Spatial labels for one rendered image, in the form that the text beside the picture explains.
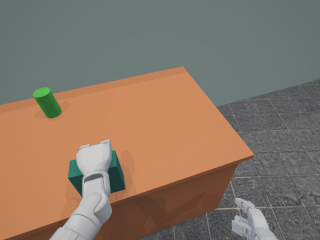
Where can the right robot forearm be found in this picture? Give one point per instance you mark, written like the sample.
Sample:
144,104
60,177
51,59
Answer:
263,234

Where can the left robot hand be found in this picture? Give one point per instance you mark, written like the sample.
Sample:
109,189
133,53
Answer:
94,158

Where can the left robot forearm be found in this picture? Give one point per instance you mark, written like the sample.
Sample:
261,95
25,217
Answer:
93,210

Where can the sponge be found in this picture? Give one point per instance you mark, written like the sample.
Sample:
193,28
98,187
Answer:
116,176

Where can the table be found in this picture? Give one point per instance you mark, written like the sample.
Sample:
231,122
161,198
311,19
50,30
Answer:
176,150

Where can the right robot hand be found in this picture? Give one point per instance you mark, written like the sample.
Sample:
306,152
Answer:
255,219

